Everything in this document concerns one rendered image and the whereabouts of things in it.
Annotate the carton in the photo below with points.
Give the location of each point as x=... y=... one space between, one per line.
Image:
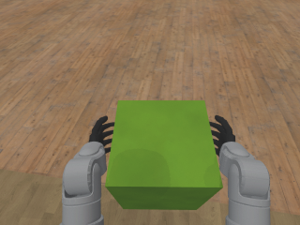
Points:
x=162 y=155

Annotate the robot right forearm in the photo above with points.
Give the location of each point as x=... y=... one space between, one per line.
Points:
x=248 y=186

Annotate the left robot hand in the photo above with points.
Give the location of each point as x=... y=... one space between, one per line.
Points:
x=98 y=135

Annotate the robot left forearm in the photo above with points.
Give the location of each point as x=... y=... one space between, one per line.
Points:
x=81 y=186

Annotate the right robot hand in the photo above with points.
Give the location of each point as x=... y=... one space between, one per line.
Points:
x=224 y=135

